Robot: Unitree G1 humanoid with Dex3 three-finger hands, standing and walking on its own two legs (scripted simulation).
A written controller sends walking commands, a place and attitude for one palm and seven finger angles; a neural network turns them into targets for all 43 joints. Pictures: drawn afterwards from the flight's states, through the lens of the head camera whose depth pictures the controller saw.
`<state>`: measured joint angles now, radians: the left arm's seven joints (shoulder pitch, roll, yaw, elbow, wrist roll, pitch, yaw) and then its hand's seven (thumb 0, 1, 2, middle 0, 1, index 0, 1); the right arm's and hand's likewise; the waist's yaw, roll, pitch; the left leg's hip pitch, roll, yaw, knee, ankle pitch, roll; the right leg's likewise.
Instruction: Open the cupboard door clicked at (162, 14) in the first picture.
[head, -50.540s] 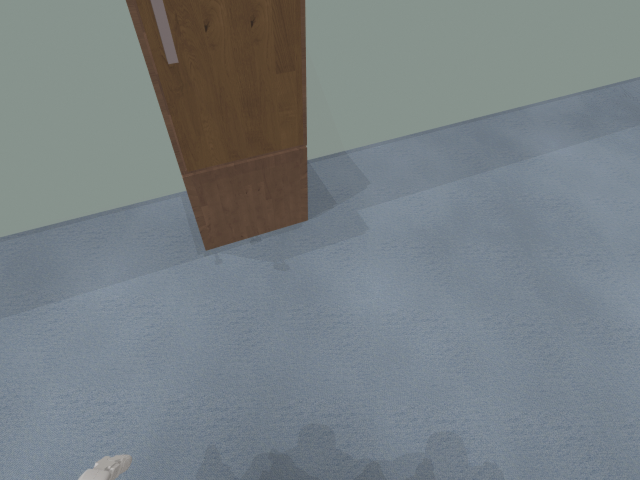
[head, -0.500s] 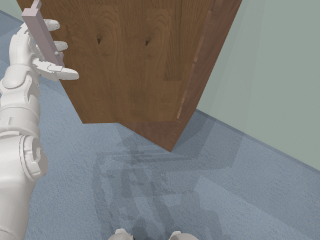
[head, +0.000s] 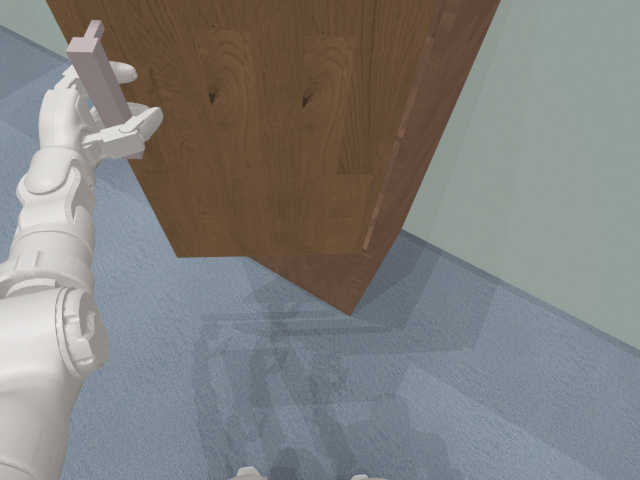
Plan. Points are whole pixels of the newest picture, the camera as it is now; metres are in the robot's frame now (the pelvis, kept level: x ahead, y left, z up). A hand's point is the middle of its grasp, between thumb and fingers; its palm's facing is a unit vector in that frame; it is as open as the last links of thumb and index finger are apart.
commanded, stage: close the thumb around the handle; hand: left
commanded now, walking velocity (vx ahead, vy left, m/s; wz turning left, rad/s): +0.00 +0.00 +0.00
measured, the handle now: (115, 94) +0.56 +0.21 +0.14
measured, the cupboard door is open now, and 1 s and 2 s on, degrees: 35 61 77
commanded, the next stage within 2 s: pull the door open along its arc in 0.22 s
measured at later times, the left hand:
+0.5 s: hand (128, 138) +0.49 +0.18 +0.13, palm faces +0.03 -1.00 +0.01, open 5.9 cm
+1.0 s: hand (162, 245) +0.35 +0.13 +0.13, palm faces +0.14 -0.99 +0.07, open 6.5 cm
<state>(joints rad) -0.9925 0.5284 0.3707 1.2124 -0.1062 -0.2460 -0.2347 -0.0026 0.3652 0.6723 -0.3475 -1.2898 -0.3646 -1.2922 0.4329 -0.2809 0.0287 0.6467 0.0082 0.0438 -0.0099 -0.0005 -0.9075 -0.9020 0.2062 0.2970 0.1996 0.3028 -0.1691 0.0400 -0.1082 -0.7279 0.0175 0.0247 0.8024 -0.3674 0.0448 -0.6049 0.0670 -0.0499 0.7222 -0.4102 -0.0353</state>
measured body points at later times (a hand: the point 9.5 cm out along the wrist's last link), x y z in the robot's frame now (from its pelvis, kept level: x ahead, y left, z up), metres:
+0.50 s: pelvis +0.00 +0.00 +0.00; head +0.07 +0.00 +0.45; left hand +0.48 +0.24 +0.14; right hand -0.02 -0.27 -0.11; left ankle +0.00 +0.09 -0.71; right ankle -0.05 -0.10 -0.71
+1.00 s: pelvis -0.01 -0.02 +0.02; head -0.02 -0.03 +0.47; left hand +0.33 +0.18 +0.13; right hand +0.15 -0.25 -0.07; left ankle +0.00 +0.09 -0.71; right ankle -0.05 -0.10 -0.71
